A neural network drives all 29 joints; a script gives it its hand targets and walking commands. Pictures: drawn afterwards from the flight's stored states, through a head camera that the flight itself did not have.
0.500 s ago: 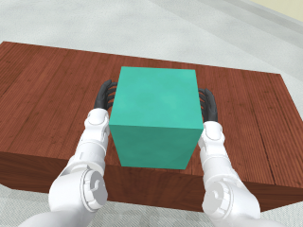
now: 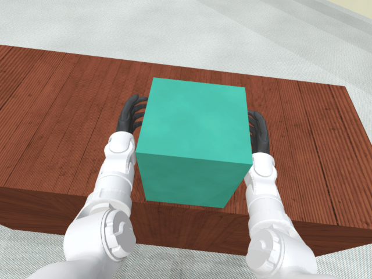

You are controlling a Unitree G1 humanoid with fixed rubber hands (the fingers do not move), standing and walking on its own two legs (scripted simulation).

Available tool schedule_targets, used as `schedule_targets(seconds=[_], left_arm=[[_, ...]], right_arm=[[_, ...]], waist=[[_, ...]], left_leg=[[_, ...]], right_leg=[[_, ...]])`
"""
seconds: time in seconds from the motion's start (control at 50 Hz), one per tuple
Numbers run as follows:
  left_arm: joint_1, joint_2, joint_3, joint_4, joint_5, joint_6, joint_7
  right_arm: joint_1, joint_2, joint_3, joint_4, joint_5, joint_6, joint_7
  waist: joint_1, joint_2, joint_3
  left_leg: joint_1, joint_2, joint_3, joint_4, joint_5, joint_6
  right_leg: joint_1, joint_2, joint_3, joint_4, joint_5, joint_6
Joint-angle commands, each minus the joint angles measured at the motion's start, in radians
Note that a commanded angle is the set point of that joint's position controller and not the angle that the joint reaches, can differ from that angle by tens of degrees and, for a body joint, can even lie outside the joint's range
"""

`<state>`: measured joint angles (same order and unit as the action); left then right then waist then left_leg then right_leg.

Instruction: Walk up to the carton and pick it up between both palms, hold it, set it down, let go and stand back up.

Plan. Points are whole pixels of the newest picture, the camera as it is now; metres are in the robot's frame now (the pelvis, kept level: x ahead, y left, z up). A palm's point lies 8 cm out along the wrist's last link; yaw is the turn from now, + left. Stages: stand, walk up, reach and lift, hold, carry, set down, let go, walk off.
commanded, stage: set down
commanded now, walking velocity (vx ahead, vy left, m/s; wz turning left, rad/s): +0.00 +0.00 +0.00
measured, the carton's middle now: (191, 148) +0.40 -0.02 +0.00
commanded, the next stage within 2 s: none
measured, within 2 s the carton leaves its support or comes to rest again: neither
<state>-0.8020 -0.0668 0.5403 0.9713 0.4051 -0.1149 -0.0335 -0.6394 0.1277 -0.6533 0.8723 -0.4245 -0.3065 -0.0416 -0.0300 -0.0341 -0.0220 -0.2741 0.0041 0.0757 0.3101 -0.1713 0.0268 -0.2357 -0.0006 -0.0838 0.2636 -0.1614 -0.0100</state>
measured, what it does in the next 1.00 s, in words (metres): stands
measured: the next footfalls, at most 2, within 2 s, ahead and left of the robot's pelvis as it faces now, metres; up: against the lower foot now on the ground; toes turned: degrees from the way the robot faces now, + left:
none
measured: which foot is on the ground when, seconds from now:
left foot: down 0.00-1.00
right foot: down 0.00-1.00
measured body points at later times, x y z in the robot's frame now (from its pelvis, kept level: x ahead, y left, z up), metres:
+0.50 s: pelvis +0.00 +0.00 +0.00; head +0.06 +0.02 +0.45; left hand +0.43 +0.13 +0.05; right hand +0.39 -0.18 +0.05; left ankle -0.02 +0.10 -0.75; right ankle -0.03 -0.11 -0.75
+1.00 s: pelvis +0.00 +0.00 +0.00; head +0.06 +0.02 +0.44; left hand +0.43 +0.13 +0.04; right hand +0.39 -0.18 +0.04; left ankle -0.02 +0.10 -0.75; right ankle -0.03 -0.11 -0.75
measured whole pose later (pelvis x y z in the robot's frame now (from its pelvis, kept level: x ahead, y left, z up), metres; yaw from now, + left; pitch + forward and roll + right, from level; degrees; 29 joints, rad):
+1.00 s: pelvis +0.00 +0.00 +0.00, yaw -2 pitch +10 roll -1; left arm -0.80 0.01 0.45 1.04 0.37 -0.16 0.03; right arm -0.69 0.06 -0.50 1.02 -0.30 -0.30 -0.06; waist -0.04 -0.05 -0.05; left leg -0.35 0.03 0.11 0.36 -0.19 0.02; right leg -0.32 0.01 -0.07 0.30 -0.17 -0.02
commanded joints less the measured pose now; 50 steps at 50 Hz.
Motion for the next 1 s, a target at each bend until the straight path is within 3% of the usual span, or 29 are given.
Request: schedule_targets(seconds=[0.0,0.26,0.56,0.78,0.86,0.9,0.98], left_arm=[[-0.384,-0.41,-0.217,-0.021,0.032,-0.027,-0.07],[-0.344,-0.4,-0.182,-0.034,0.059,-0.021,-0.073],[-0.305,-0.367,-0.154,-0.044,0.08,-0.033,-0.086],[-0.294,-0.238,-0.12,-0.045,0.082,-0.044,-0.052],[-0.318,0.03,-0.105,-0.064,0.03,-0.064,0.033],[-0.344,0.117,-0.166,-0.038,-0.051,-0.081,0.083],[-0.437,0.21,-0.242,0.072,-0.2,-0.137,0.119]], right_arm=[[-0.511,0.443,0.326,-0.002,-0.055,-0.04,0.121],[-0.466,0.433,0.281,-0.006,-0.077,-0.027,0.129],[-0.403,0.427,0.272,-0.002,-0.085,-0.014,0.122],[-0.363,0.291,0.22,0.023,-0.073,-0.008,0.104],[-0.347,0.006,0.188,0.049,0.017,-0.008,0.04],[-0.374,-0.092,0.257,0.092,0.135,-0.005,-0.003],[-0.466,-0.15,0.371,0.156,0.297,-0.013,-0.048]], waist=[[0.019,0.027,-0.442],[0.024,0.027,-0.401],[0.019,0.025,-0.359],[0.018,0.041,-0.382],[0.021,0.06,-0.435],[0.019,0.083,-0.463],[0.009,0.077,-0.585]], left_leg=[[0.119,0.031,0.01,0.012,0.342,-0.03],[0.126,0.032,0.008,0.003,0.306,-0.021],[0.108,0.025,0.01,0.005,0.311,-0.012],[0.152,0.033,0.008,0.029,0.349,-0.023],[0.15,0.032,0.015,0.054,0.381,-0.035],[0.127,0.035,0.011,0.085,0.401,-0.043],[0.005,0.029,-0.005,0.136,0.338,-0.038]], right_leg=[[0.281,-0.005,-0.019,0.073,0.485,0.037],[0.247,-0.006,-0.019,0.056,0.403,0.038],[0.246,-0.011,-0.012,0.066,0.43,0.052],[0.164,-0.001,-0.016,0.057,0.366,0.044],[0.125,0.01,0.004,0.066,0.359,0.036],[0.08,0.017,0.022,0.078,0.37,0.024],[0.053,0.012,0.055,0.131,0.408,0.015]])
